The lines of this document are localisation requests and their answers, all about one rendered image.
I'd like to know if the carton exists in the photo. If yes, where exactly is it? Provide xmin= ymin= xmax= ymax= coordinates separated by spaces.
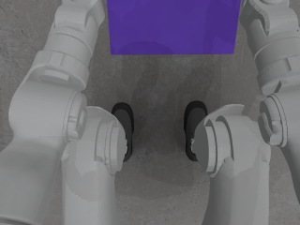
xmin=107 ymin=0 xmax=241 ymax=55

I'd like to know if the robot right upper arm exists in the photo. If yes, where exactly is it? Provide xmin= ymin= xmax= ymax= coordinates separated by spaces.
xmin=258 ymin=89 xmax=300 ymax=204

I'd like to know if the right robot thigh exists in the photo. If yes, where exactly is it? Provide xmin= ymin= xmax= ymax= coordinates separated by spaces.
xmin=198 ymin=115 xmax=270 ymax=225

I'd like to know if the robot left upper arm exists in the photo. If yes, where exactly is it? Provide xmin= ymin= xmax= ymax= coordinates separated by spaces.
xmin=0 ymin=80 xmax=88 ymax=225

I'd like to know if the right robot forearm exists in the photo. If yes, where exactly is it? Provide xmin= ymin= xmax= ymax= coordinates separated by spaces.
xmin=239 ymin=0 xmax=300 ymax=96

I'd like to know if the robot left foot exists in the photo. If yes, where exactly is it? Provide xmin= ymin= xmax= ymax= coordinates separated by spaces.
xmin=112 ymin=102 xmax=134 ymax=162

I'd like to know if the left robot forearm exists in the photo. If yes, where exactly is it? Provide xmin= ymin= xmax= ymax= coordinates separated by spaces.
xmin=8 ymin=0 xmax=105 ymax=130

